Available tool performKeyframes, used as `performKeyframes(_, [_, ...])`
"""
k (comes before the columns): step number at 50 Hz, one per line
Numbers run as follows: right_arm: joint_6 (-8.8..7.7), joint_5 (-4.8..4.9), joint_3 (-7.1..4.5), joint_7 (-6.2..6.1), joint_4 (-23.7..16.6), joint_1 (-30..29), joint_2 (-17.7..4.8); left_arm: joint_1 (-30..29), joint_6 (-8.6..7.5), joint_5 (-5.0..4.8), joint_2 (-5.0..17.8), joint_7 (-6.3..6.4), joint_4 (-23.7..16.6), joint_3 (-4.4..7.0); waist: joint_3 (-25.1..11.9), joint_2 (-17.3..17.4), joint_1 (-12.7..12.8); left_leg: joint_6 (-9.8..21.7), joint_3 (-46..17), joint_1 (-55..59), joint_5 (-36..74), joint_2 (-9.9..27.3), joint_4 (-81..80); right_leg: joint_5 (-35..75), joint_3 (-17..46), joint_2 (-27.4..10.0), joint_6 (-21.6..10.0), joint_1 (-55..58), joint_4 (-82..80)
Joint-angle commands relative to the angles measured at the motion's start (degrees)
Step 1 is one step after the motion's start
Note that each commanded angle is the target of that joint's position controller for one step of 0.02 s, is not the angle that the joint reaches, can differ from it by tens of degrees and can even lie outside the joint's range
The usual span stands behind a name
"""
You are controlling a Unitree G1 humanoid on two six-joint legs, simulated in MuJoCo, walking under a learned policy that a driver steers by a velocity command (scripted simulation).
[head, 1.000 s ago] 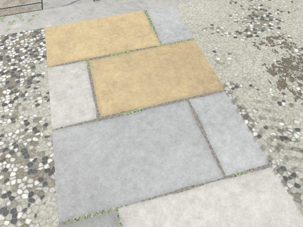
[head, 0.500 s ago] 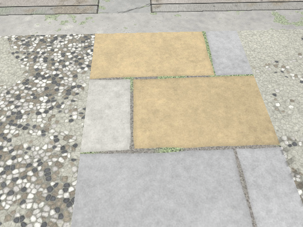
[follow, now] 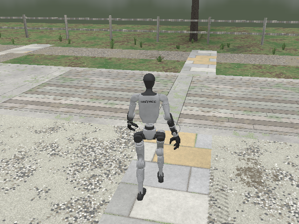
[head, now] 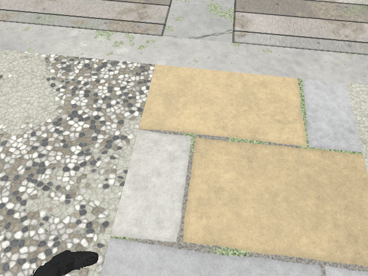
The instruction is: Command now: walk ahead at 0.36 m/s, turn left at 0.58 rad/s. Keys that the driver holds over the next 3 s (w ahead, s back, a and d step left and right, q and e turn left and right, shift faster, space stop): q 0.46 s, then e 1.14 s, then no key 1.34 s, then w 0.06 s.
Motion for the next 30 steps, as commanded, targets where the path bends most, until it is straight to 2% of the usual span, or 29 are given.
performKeyframes(1, [-1.16, 0.82, -2.21, 0.0, -4.1, -4.3, -10.2, 13.2, -2.55, 0.14, 9.3, 1.63, -0.3, 2.71, -7.1, 4.7, 10.3, -0.3, -5.4, -7.1, 52.9, 8.6, 19.7, 6.2, -0.4, 1.6, -3.3, 23.7, -8.7])
performKeyframes(2, [-1.67, 2.08, -1.18, 0.26, -6.6, -4.0, -6.3, 21.6, -3.22, 1.41, 13.3, 2.5, 0.2, 3.53, -15.6, -0.7, 12.6, -2.0, -2.5, -16.5, 32.7, 5.1, 35.0, 16.6, 9.9, -11.7, -5.9, 39.3, -6.3])
performKeyframes(3, [-0.97, 4.38, -0.4, -0.69, -7.5, 5.7, -1.6, 20.7, -2.26, 1.71, 17.7, 2.19, -1.0, 4.37, -25.0, -13.8, 7.7, -3.4, 4.9, -30.0, -17.4, -3.9, 52.3, 41.1, 30.2, -30.4, -14.8, 51.5, -5.0])
performKeyframes(4, [0.16, 0.92, -1.33, -1.35, -5.5, 6.7, -7.5, 19.7, -0.93, -0.24, 13.3, 1.86, -1.5, 3.92, -23.7, -5.0, 6.5, -2.9, 4.5, -30.8, -13.8, 1.9, 56.6, 43.7, 30.2, -27.3, -15.2, 45.3, -3.7])
performKeyframes(5, [0.83, 0.56, -1.61, -1.11, -5.6, 3.1, -7.6, 15.4, -0.66, -0.52, 8.8, 2.09, -2.2, 2.82, -17.7, -4.4, 6.0, -3.8, 5.8, -32.6, -9.3, 3.1, 57.9, 36.4, 24.0, -25.2, -15.7, 38.5, -6.1])
performKeyframes(6, [1.49, -0.19, -1.44, -0.56, -6.0, -0.9, -7.2, 12.3, -0.5, -0.64, 5.0, 2.14, -2.5, 1.61, -10.5, -1.6, 5.8, -4.6, 6.9, -33.4, -6.2, 5.6, 54.7, 32.5, 15.6, -20.3, -13.2, 31.2, -9.2])
performKeyframes(7, [2.25, -0.59, -1.6, 0.32, -6.6, -3.2, -6.7, 11.5, -0.51, -0.56, 4.2, 2.41, -2.4, 1.15, -7.5, -4.6, 5.7, -5.3, 7.2, -33.3, -4.2, 6.8, 52.3, 30.5, 10.4, -17.3, -11.5, 27.7, -11.0])
performKeyframes(8, [3.23, -0.72, -1.45, 1.1, -6.8, -2.8, -5.8, 11.4, -0.44, -0.56, 4.9, 2.54, -1.9, 1.25, -5.6, -6.6, 5.0, -6.2, 8.0, -31.7, -3.1, 6.8, 51.4, 31.1, 6.7, -15.5, -11.1, 23.8, -12.7])
performKeyframes(9, [3.9, -0.63, -1.36, 1.6, -7.2, -2.9, -5.2, 12.2, -0.64, -0.63, 5.9, 2.46, -1.4, 1.56, -5.6, -7.0, 4.6, -6.5, 8.5, -30.2, -1.8, 6.5, 50.6, 32.3, 4.5, -15.0, -11.2, 21.9, -13.5])
performKeyframes(11, [4.59, -0.3, -1.21, 2.07, -8.2, -3.5, -4.6, 12.5, -0.92, -0.4, 7.0, 2.33, -1.2, 2.02, -7.0, -5.9, 3.7, -6.8, 9.1, -30.0, -0.4, 6.1, 49.3, 33.2, 2.0, -15.6, -12.3, 21.3, -14.1])
performKeyframes(15, [5.68, -0.68, -0.46, 2.9, -11.4, -9.3, -3.7, 11.9, -0.18, -0.28, 7.7, 2.44, -1.2, 2.43, -6.0, -6.6, 3.8, -6.8, 10.9, -30.8, 5.2, 8.7, 40.3, 23.4, -2.8, -16.1, -12.3, 19.7, -16.0])
performKeyframes(18, [5.94, -0.44, 0.28, 3.71, -13.4, -13.3, -3.2, 11.8, 0.57, -0.2, 9.0, 2.23, -1.4, 2.97, -5.5, -7.4, 4.8, -6.2, 13.1, -25.3, 7.8, 9.3, 30.6, 15.0, -6.3, -15.6, -11.1, 17.2, -15.7])
performKeyframes(23, [5.55, -0.19, 0.1, 3.72, -16.4, -17.4, -4.7, 14.9, 2.63, -0.31, 12.1, 1.75, -1.0, 4.37, -4.6, -7.5, 7.2, -4.5, 15.9, -21.0, 1.8, 8.0, 18.7, 4.5, -6.2, -18.3, -9.1, 20.4, -10.7])
performKeyframes(24, [4.95, -0.47, 0.24, 3.52, -16.2, -16.2, -4.1, 15.2, 3.19, -0.68, 12.2, 1.79, -0.6, 4.42, -4.6, -6.2, 6.4, -3.7, 15.6, -16.6, 4.2, 7.1, 11.9, 2.6, -6.7, -17.1, -7.6, 18.8, -7.4])
performKeyframes(25, [4.04, -1.02, 0.17, 2.89, -15.3, -14.0, -4.8, 17.5, 3.71, -0.38, 11.0, 1.58, 0.4, 4.14, -5.2, -1.6, 5.8, -3.0, 12.9, -10.8, 9.7, 7.1, 4.4, 0.0, -8.1, -15.1, -5.0, 16.2, -2.2])
performKeyframes(26, [3.01, -1.78, -0.34, 1.98, -15.6, -12.1, -8.9, 20.8, 4.14, 0.06, 6.2, 1.0, -0.4, 2.82, -7.8, 13.0, 6.4, -1.1, -3.8, -4.4, 21.7, 21.2, -2.6, -15.4, -12.6, -9.7, -1.2, 10.0, 11.3])
performKeyframes(27, [2.96, -0.62, -0.74, 1.41, -16.4, -12.7, -12.3, 18.6, 5.01, -0.88, 3.0, 1.25, -2.8, 1.47, -7.4, 19.6, 5.3, 8.1, -13.7, -7.3, 37.1, 31.8, -3.4, -32.3, -10.1, -1.3, 0.7, 3.3, 17.0])
performKeyframes(28, [2.71, -0.16, 0.36, 0.99, -15.0, -10.9, -7.6, 15.9, 6.03, -0.96, 5.7, 1.52, -1.7, 1.93, -7.9, 11.3, 3.5, 9.9, -8.1, -9.2, 39.8, 29.4, -1.9, -30.8, -3.7, -3.5, 0.8, 6.5, 20.3])
performKeyframes(29, [2.56, -0.49, 2.07, 0.5, -14.2, -14.1, -4.0, 15.7, 6.32, -1.76, 4.6, 1.12, -1.1, 1.76, -5.9, 10.9, 5.8, 8.3, -2.4, -11.5, 38.8, 26.0, -2.3, -27.8, -1.8, -3.2, 0.6, 8.3, 19.2])
performKeyframes(30, [2.63, -0.89, 2.86, 0.05, -14.0, -17.6, -2.3, 17.1, 6.15, -1.96, 4.4, 0.9, 0.5, 1.69, -4.5, 10.3, 7.7, 5.6, 2.1, -12.8, 35.5, 22.7, -3.3, -24.3, -0.8, -3.3, 0.4, 10.3, 16.0])
Next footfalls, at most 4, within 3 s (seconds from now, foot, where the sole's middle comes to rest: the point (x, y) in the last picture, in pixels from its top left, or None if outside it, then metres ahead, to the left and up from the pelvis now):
0.04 right None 0.19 -0.12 -0.77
0.52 left None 0.15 0.11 -0.77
0.94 right None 0.14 -0.09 -0.77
1.46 left None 0.16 0.10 -0.77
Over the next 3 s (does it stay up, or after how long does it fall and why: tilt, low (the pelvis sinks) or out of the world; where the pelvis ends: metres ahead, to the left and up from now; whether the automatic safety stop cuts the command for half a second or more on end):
stays up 0.07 0.03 0.01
